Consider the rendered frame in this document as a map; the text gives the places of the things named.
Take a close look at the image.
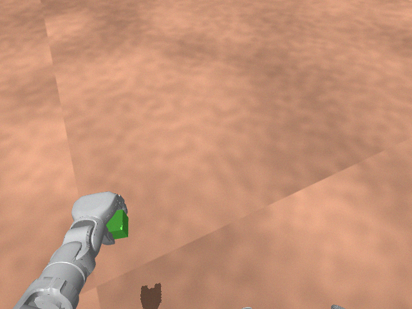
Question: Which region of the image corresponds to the left robot hand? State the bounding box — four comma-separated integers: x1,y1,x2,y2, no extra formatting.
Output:
71,191,127,245

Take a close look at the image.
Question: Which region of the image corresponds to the left robot arm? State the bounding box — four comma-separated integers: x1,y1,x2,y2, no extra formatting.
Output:
12,216,106,309

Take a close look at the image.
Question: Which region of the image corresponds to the small box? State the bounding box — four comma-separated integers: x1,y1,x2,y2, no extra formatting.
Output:
106,209,128,239

